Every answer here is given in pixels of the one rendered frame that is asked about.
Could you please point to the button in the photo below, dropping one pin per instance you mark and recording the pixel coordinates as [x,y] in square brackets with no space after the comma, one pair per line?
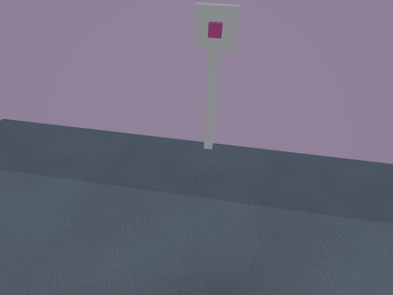
[215,29]

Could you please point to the panel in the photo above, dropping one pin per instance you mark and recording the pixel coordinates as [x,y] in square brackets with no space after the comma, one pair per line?
[205,13]

